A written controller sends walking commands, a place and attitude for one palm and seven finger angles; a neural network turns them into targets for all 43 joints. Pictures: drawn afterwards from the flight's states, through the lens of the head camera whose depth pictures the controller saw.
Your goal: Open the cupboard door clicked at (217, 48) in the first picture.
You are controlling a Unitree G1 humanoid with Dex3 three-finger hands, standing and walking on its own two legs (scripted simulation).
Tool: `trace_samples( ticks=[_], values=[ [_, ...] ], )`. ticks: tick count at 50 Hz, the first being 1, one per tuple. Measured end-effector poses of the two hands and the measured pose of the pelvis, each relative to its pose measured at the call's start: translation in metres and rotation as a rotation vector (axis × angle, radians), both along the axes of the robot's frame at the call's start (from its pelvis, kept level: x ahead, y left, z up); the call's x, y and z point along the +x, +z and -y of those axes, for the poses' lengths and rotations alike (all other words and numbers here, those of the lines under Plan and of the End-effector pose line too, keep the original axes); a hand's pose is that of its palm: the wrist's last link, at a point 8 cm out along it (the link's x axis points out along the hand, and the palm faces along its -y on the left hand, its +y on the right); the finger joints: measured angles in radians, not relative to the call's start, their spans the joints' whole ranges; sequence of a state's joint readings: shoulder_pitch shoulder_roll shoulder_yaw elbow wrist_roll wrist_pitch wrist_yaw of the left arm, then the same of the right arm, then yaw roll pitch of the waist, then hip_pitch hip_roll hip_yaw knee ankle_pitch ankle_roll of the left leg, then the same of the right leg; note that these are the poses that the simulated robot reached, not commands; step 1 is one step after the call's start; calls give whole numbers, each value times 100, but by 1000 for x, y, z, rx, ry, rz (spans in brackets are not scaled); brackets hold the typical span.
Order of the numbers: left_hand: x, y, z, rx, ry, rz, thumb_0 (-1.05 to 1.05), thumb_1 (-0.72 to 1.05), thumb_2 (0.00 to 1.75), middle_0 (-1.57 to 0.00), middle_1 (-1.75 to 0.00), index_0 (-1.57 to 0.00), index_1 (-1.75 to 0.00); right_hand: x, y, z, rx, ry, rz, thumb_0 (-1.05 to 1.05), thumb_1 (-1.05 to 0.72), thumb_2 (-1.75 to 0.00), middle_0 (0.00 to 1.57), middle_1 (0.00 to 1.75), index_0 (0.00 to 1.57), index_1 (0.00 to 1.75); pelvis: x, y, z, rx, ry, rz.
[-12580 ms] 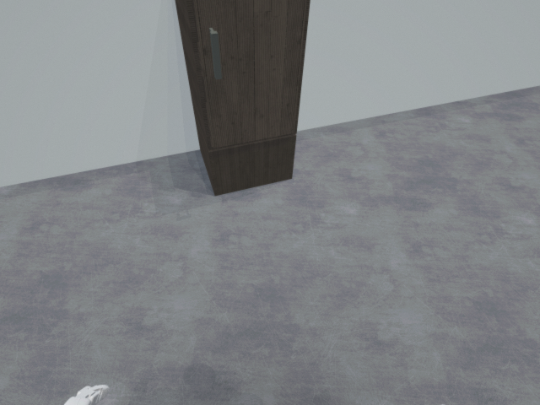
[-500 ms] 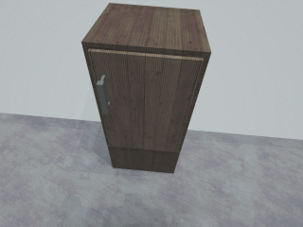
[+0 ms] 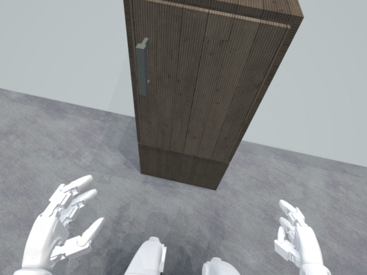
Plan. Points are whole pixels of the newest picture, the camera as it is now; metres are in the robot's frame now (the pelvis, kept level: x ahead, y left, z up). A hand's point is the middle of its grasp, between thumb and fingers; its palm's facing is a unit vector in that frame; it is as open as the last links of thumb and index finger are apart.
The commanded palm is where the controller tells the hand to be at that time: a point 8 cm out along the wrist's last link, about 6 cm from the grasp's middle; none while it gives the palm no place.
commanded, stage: raise the hand with hooked fingers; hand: left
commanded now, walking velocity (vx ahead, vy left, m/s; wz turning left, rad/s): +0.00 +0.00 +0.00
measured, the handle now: (144, 67) +0.63 +0.19 +0.08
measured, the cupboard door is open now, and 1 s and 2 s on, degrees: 0 0 0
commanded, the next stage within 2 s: move the hooked fingers beside the handle in 1.56 s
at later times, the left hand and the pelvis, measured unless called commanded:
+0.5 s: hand (89, 177) +0.28 +0.23 +0.06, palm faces -0.05 -1.00 -0.07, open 12.3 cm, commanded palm +0.26 +0.28 +0.07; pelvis +0.04 +0.00 +0.01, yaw -1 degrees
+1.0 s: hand (79, 147) +0.32 +0.26 +0.09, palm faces -0.05 -1.00 -0.06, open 13.9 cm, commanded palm +0.31 +0.31 +0.10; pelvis +0.04 +0.00 +0.03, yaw -1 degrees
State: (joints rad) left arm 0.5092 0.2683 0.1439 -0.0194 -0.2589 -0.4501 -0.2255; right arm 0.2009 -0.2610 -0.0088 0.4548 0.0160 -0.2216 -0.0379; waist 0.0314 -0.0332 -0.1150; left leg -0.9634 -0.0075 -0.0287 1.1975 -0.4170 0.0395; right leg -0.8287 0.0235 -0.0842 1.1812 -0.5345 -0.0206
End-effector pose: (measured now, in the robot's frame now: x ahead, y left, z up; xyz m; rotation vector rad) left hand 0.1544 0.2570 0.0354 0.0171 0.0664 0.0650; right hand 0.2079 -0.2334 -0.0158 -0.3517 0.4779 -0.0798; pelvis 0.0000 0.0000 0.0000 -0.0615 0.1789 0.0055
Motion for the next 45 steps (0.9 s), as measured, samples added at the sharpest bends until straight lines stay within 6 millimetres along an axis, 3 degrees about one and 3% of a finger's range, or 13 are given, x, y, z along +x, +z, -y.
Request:
trace_samples(
  ticks=[3,5,9,12,15,20,27,30,36,40,45],
  values=[
    [14,29,1,50,-18,161,2,40,69,-23,-62,-24,-62,6,-17,-12,17,39,-31,1,-90,-90,20,30,20,30,2,-5,0,-20,16,-16],
    [32,37,7,73,-81,205,1,35,67,-23,-65,-24,-65,6,-29,-19,45,44,-58,1,-90,-90,20,30,20,30,3,-7,0,-25,17,-30],
    [73,19,15,70,-217,50,1,25,63,-24,-71,-25,-71,-5,-46,-26,114,-10,-129,2,-90,-90,20,30,20,30,7,-5,1,-19,1,-52],
    [89,9,10,18,-218,-100,1,19,60,-25,-75,-26,-76,-19,-47,-23,144,-79,-184,2,-90,-90,21,30,20,30,16,4,2,-8,-16,-58],
    [91,21,-5,0,-128,-103,1,12,57,-26,-80,-26,-80,-30,-42,-13,141,-141,-221,2,-90,-90,21,30,20,30,28,14,3,0,-31,-62],
    [91,50,-27,81,-32,52,1,0,52,-26,-87,-27,-87,-33,-41,7,88,-157,-256,2,-90,-90,21,30,20,30,41,16,2,-1,-21,-74],
    [111,18,-21,31,-166,-55,0,-16,45,-27,-98,-28,-98,-17,-39,27,31,-157,-233,2,-90,-90,20,30,20,30,43,11,1,-3,-18,-90],
    [118,24,-20,28,-188,-44,0,-23,42,-28,-102,-28,-102,-10,-28,27,27,-160,-198,2,-90,-90,20,30,20,30,46,15,2,1,-26,-85],
    [129,64,-39,68,-90,110,0,-37,36,-29,-111,-30,-111,2,-15,18,51,-133,-158,2,-90,-90,20,30,20,30,51,23,3,1,-21,-70],
    [136,57,-50,51,-83,36,0,-43,33,-29,-115,-30,-115,4,-16,12,70,-109,-165,1,-90,-90,20,30,20,30,50,25,3,1,-15,-66],
    [139,44,-50,21,-134,-49,-1,-48,31,-29,-118,-30,-118,-3,-16,11,65,-104,-185,1,-90,-90,20,30,20,30,47,28,3,1,-19,-59]
  ],
)
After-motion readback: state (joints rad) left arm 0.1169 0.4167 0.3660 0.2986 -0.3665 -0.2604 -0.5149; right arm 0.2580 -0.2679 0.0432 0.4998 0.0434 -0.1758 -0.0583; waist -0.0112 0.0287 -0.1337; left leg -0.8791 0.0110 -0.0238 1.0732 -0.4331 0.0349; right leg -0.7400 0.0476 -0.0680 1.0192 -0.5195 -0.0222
